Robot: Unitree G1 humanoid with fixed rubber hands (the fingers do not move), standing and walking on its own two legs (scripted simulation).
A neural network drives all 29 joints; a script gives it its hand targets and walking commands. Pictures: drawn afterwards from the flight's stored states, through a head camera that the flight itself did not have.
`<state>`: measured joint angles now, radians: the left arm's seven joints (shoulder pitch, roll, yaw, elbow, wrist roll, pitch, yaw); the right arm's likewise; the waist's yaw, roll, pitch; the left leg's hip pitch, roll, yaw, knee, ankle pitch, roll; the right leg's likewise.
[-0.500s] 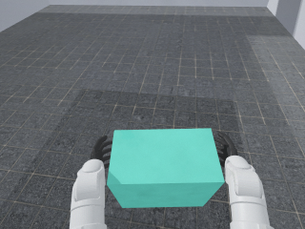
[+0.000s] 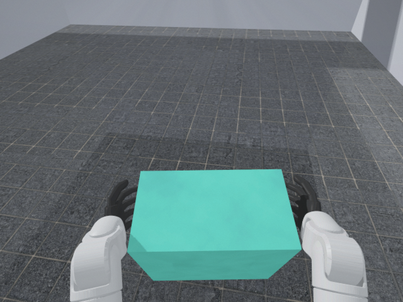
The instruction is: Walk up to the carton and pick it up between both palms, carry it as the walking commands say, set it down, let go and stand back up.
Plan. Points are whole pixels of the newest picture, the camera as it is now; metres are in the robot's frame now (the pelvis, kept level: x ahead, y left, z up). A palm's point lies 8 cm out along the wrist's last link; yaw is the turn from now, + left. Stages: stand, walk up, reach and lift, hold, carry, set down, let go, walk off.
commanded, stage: carry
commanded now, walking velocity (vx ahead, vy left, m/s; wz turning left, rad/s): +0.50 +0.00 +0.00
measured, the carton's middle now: (210, 230) +0.27 +0.01 +0.02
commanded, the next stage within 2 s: none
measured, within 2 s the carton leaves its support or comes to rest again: neither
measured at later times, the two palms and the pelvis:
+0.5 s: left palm (119, 148) +0.47 +0.24 +0.07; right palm (254, 136) +0.50 -0.11 +0.08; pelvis +0.27 +0.04 -0.03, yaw +3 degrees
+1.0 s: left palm (142, 87) +0.79 +0.24 +0.07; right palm (241, 81) +0.82 -0.11 +0.08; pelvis +0.58 +0.05 -0.02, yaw +4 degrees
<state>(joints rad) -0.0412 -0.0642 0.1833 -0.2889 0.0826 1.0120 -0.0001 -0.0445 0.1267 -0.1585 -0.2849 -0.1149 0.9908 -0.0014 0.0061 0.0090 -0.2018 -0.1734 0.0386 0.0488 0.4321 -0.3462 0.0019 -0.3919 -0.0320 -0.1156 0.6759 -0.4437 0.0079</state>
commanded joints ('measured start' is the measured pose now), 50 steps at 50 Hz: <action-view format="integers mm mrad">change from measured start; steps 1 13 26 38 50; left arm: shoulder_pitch -426 -367 -342 -269 -211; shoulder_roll -823 -718 -701 -781 -656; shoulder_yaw -789 -796 -796 -797 -765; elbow -180 -389 -383 -343 -396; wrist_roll -323 -332 -337 -263 -283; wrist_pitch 55 163 206 140 179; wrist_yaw -91 -3 -11 -9 -11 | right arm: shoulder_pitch -424 -308 -289 -289 -301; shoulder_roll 699 624 601 652 555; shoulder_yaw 751 689 655 738 721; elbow -263 -330 -371 -350 -417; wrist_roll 334 296 302 354 329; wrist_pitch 63 184 208 157 205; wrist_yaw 76 21 -21 75 36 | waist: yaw -27 30 -17 -17 52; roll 127 -81 133 104 -37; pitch -88 26 -165 36 -209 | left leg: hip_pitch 233 -512 333 182 -119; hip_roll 206 70 398 202 117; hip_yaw -171 78 -490 34 199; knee -95 367 -264 -318 449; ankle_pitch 389 152 36 260 572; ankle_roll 147 -12 258 114 47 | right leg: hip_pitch -118 388 -333 -312 571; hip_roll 37 -279 -42 -89 -104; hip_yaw -93 119 92 -14 25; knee -151 -526 730 159 -217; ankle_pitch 113 294 -5 400 308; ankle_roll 8 -140 2 21 -106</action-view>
